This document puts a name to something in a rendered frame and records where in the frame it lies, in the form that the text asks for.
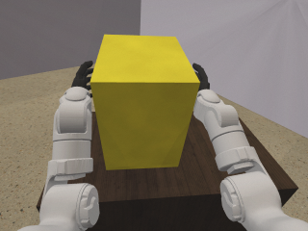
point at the left robot forearm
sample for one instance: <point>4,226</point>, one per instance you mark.
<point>72,133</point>

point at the right robot hand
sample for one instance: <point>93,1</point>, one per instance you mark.
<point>202,77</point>

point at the robot left upper arm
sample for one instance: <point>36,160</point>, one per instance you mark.
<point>68,207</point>

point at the pedestal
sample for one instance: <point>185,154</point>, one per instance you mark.
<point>183,198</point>

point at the robot right upper arm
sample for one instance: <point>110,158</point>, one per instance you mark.
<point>252,200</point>

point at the left robot hand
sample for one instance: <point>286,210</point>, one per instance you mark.
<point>81,78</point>

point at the carton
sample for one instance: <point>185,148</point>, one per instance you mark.
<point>144,90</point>

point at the right robot forearm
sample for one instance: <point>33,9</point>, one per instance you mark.
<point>233,152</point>

